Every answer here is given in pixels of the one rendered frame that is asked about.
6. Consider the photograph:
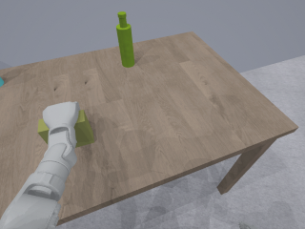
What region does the sponge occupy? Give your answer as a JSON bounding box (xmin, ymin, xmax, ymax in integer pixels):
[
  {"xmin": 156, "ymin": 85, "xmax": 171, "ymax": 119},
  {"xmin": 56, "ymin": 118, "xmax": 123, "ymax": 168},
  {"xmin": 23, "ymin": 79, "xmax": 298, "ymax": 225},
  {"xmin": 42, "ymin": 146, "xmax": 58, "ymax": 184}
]
[{"xmin": 37, "ymin": 110, "xmax": 94, "ymax": 148}]

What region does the robot left forearm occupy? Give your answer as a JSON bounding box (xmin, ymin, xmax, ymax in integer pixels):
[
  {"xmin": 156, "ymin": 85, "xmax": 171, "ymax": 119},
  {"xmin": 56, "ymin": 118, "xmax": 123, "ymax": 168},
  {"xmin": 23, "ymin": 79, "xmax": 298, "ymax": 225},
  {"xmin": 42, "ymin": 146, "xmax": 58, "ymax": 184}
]
[{"xmin": 0, "ymin": 124, "xmax": 77, "ymax": 229}]

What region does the left robot upper arm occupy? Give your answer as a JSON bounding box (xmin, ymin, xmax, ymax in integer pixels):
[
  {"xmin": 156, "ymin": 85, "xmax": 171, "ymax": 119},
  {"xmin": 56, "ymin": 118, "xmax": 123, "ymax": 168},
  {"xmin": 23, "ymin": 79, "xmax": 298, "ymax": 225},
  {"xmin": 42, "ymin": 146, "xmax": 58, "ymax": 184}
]
[{"xmin": 2, "ymin": 193, "xmax": 61, "ymax": 229}]

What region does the left robot hand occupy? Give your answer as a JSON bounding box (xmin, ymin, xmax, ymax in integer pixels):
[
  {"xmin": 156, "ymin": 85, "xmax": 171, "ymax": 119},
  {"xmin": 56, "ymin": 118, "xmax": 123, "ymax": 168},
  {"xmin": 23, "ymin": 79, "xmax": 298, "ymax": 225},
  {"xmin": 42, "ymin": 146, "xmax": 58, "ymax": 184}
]
[{"xmin": 42, "ymin": 101, "xmax": 80, "ymax": 143}]

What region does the table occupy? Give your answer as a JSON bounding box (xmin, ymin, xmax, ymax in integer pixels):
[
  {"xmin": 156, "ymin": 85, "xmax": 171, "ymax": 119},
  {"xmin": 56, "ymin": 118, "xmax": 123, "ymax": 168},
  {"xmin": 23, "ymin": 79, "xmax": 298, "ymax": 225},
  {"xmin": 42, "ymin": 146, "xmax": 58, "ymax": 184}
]
[{"xmin": 0, "ymin": 31, "xmax": 299, "ymax": 226}]

